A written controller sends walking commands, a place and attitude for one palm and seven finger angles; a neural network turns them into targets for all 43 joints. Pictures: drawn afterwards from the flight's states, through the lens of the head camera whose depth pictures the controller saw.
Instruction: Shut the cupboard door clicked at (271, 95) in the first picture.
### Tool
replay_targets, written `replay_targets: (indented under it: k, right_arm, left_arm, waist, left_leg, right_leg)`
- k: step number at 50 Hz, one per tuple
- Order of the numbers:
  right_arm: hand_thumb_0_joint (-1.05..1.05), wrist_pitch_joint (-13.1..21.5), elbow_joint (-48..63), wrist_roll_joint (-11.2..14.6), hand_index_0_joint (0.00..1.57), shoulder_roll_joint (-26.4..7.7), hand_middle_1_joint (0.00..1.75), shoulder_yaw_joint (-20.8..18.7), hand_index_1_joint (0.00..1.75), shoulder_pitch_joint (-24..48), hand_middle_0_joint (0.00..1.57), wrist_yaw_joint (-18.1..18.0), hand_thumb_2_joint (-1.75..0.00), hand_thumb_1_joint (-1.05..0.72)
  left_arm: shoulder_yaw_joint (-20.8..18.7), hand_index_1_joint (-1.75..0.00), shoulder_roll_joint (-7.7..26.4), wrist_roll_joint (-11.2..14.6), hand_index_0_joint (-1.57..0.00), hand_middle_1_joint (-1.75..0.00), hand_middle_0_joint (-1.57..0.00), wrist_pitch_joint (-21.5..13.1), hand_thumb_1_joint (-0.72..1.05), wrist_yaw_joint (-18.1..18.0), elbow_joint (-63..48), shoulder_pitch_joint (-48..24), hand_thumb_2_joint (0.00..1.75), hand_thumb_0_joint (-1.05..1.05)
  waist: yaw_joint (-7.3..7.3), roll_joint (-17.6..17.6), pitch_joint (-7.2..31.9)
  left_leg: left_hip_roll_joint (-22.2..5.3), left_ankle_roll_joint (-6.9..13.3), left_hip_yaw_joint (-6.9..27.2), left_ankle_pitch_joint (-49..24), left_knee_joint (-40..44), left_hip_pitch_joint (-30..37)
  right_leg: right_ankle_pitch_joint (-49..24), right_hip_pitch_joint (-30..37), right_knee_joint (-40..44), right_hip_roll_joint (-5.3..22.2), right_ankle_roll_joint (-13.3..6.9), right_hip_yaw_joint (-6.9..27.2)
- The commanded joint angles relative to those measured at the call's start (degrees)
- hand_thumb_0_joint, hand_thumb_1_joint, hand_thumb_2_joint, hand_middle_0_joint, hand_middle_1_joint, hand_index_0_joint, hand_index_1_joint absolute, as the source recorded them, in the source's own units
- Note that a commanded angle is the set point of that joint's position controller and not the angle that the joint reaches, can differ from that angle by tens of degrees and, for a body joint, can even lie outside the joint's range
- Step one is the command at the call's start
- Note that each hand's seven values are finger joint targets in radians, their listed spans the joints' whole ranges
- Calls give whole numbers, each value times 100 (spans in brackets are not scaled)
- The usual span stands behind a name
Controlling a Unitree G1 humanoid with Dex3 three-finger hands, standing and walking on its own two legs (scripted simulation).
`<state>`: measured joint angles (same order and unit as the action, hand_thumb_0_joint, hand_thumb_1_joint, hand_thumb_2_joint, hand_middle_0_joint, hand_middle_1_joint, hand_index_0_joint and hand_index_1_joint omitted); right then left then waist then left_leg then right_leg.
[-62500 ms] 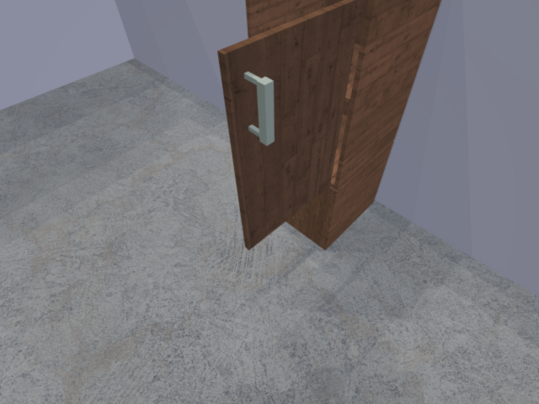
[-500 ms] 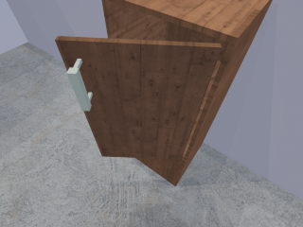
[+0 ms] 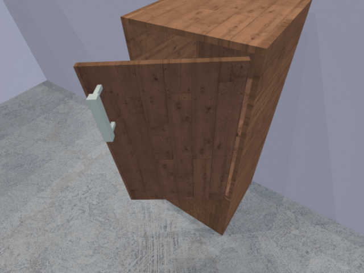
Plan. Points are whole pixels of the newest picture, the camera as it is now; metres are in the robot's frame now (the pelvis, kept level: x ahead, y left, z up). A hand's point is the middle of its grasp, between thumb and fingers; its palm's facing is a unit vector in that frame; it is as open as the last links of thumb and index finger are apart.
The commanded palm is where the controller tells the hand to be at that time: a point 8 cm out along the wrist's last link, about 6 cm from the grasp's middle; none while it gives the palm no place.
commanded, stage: come to a stop and stand still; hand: left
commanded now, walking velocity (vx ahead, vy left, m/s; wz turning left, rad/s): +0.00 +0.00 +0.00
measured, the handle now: (104, 114) +0.43 +0.22 +0.14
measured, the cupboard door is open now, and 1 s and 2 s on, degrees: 34 34 34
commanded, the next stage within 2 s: look again from close up in 1.16 s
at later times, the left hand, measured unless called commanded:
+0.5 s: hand out of the picture +0.04 +0.15 -0.16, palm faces +0.00 -0.98 -0.21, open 7.3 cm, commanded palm none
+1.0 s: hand out of the picture +0.04 +0.13 -0.17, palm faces +0.03 -0.98 -0.19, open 7.3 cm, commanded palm none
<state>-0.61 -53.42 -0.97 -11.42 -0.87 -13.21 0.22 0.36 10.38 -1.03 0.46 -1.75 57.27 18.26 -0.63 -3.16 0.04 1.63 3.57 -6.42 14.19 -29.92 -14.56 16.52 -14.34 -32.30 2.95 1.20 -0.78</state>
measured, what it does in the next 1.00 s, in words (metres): shifts its weight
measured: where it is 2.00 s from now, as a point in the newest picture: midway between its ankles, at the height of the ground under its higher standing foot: outside the picture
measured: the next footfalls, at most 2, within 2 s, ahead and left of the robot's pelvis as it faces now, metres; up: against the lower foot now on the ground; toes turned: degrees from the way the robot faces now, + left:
none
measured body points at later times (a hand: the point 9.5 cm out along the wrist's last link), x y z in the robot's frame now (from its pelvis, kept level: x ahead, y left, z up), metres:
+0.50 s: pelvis +0.02 -0.03 +0.01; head +0.04 -0.03 +0.46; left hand +0.04 +0.20 -0.15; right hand +0.01 -0.24 -0.16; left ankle +0.03 +0.08 -0.73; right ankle +0.01 -0.14 -0.73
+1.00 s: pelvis +0.05 -0.04 +0.01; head +0.07 -0.04 +0.46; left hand +0.04 +0.18 -0.15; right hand +0.06 -0.26 -0.15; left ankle +0.03 +0.08 -0.73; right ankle +0.01 -0.14 -0.73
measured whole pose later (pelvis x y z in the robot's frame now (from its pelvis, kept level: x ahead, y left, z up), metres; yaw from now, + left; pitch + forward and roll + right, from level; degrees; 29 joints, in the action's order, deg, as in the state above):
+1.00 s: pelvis +0.05 -0.04 +0.01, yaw +0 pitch +0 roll +1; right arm 1.0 -65.9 -0.8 -8.8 0.6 -14.0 -1.8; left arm 0.8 8.4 -0.3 -1.2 -1.9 64.8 15.9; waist -0.4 0.3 -2.2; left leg -1.0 -0.1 -4.7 14.6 -23.0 -8.1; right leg 16.9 -7.2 -24.4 -0.1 -1.5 -2.4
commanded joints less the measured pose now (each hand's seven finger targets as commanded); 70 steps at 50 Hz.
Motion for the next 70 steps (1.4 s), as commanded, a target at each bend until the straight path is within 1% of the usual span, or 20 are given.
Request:
replay_targets:
  k: [1,2,4,8,13,15,17,21,29,30,42,44,52,57,58,61,64,65,69,70]
  right_arm:
    - [0,164,178,-1,20,-519,30,-68,30,-153,20,-39,-90,-90]
    - [0,165,141,0,20,-523,30,-62,30,-193,20,-38,-90,-90]
    - [0,187,44,1,20,-515,30,-38,30,-290,20,-45,-90,-90]
    - [0,244,-196,15,20,-457,30,6,30,-389,20,-67,-90,-90]
    - [0,266,-492,29,20,-358,30,56,30,-484,20,-99,-90,-90]
    - [0,267,-612,31,20,-297,30,75,30,-536,20,-112,-90,-90]
    - [0,272,-702,31,20,-284,30,79,30,-572,20,-128,-90,-90]
    - [0,271,-847,36,20,-230,30,83,30,-592,20,-151,-90,-90]
    - [0,253,-1002,37,20,-155,30,72,30,-598,20,-180,-90,-90]
    - [0,257,-1033,40,20,-117,30,76,30,-579,20,-188,-90,-90]
    - [0,260,-1103,36,20,-169,30,68,30,-455,20,-220,-90,-90]
    - [0,261,-1120,34,20,-170,30,64,30,-456,20,-224,-90,-90]
    - [0,258,-1157,30,20,-169,30,72,30,-413,20,-243,-90,-90]
    - [0,254,-1167,30,20,-193,30,74,30,-422,20,-249,-90,-90]
    - [0,251,-1171,29,20,-184,30,73,30,-405,20,-250,-90,-90]
    - [0,245,-1184,26,20,-172,30,72,30,-408,20,-253,-90,-90]
    - [0,240,-1185,23,20,-179,30,68,30,-397,20,-250,-90,-90]
    - [0,244,-1185,24,20,-153,30,70,30,-418,20,-253,-90,-90]
    - [0,248,-1188,26,20,-203,30,61,30,-424,20,-253,-90,-90]
    - [0,257,-1197,22,20,-173,30,64,30,-413,20,-256,-90,-90]
  left_arm:
    - [-84,-30,644,-19,-20,-30,-20,-137,90,-36,-299,75,90,0]
    - [-74,-30,663,-13,-20,-30,-20,-145,90,-33,-281,69,90,0]
    - [-65,-30,665,2,-20,-30,-20,-167,90,-24,-236,56,90,0]
    - [-50,-30,669,29,-20,-30,-20,-195,90,-26,-140,20,90,0]
    - [-31,-30,624,49,-20,-30,-20,-211,90,-33,53,12,90,0]
    - [-30,-30,605,49,-20,-30,-20,-209,90,-35,121,-1,90,0]
    - [-32,-30,564,56,-20,-30,-20,-215,90,-43,198,3,90,0]
    - [-25,-30,518,56,-20,-30,-20,-212,90,-46,316,15,90,0]
    - [-23,-30,440,57,-20,-30,-20,-224,90,-56,465,17,90,0]
    - [-25,-30,420,50,-20,-30,-20,-219,90,-56,469,40,90,0]
    - [-32,-30,413,48,-20,-30,-20,-239,90,-73,587,110,90,0]
    - [-43,-30,414,47,-20,-30,-20,-246,90,-76,585,130,90,0]
    - [-56,-30,423,48,-20,-30,-20,-245,90,-82,603,145,90,0]
    - [-63,-30,451,54,-20,-30,-20,-242,90,-85,587,136,90,0]
    - [-66,-30,450,53,-20,-30,-20,-243,90,-83,599,141,90,0]
    - [-69,-30,437,52,-20,-30,-20,-235,90,-82,588,125,90,0]
    - [-68,-30,445,55,-20,-30,-20,-236,90,-79,589,137,90,0]
    - [-72,-30,434,56,-20,-30,-20,-234,90,-76,575,136,90,0]
    - [-81,-30,476,62,-20,-30,-20,-245,90,-79,563,102,90,0]
    - [-90,-30,468,60,-20,-30,-20,-242,90,-77,545,122,90,0]
  waist:
    - [44,407,-541]
    - [57,527,-508]
    - [87,586,-375]
    - [77,509,-162]
    - [48,371,-201]
    - [32,388,-312]
    - [41,269,-234]
    - [30,239,-282]
    - [55,389,-272]
    - [44,424,-341]
    - [47,350,-268]
    - [45,339,-183]
    - [25,396,-269]
    - [30,315,-221]
    - [26,373,-230]
    - [23,376,-365]
    - [21,391,-338]
    - [19,475,-339]
    - [37,370,-189]
    - [9,390,-236]
  left_leg:
    - [-709,-123,1013,903,1242,-233]
    - [-684,-137,971,839,1204,-175]
    - [-671,-156,878,534,1137,41]
    - [-688,-184,798,-17,1076,230]
    - [-711,-215,743,-386,1048,263]
    - [-727,-219,727,-453,1070,259]
    - [-736,-236,710,-596,1045,307]
    - [-740,-240,695,-702,1007,355]
    - [-755,-263,666,-838,989,510]
    - [-763,-251,662,-851,1004,533]
    - [-785,-272,624,-1212,961,735]
    - [-792,-275,613,-1292,956,786]
    - [-787,-282,627,-1401,934,776]
    - [-795,-292,616,-1477,936,819]
    - [-795,-291,618,-1447,942,819]
    - [-781,-290,630,-1358,964,740]
    - [-783,-298,630,-1305,983,773]
    - [-782,-287,638,-1302,994,770]
    - [-791,-300,632,-1388,981,821]
    - [-784,-288,628,-1434,983,814]
  right_leg:
    - [542,-434,865,210,-333,474]
    - [606,-449,938,240,-339,533]
    - [529,-442,1041,292,-348,596]
    - [-13,-171,1009,330,-337,565]
    - [-405,42,1052,359,-340,528]
    - [-487,72,1064,340,-336,470]
    - [-654,161,1045,341,-344,481]
    - [-835,218,1073,339,-343,458]
    - [-1097,260,1116,352,-344,433]
    - [-1114,235,1117,323,-338,419]
    - [-1640,390,1127,360,-328,399]
    - [-1761,466,1122,375,-331,379]
    - [-2008,556,1148,384,-327,339]
    - [-2087,621,1150,390,-326,317]
    - [-2088,621,1163,395,-326,321]
    - [-1968,586,1202,371,-323,329]
    - [-1943,583,1228,386,-322,340]
    - [-1917,610,1226,355,-320,318]
    - [-2034,689,1212,393,-332,328]
    - [-2060,699,1212,373,-321,311]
